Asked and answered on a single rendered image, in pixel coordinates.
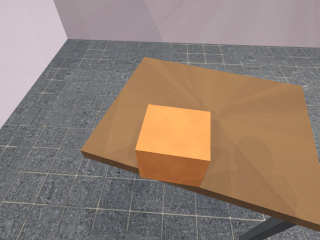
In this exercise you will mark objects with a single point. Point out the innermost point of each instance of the carton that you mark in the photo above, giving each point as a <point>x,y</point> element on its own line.
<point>174,145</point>

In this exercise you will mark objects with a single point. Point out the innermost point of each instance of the table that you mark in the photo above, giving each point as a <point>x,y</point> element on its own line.
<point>262,150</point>

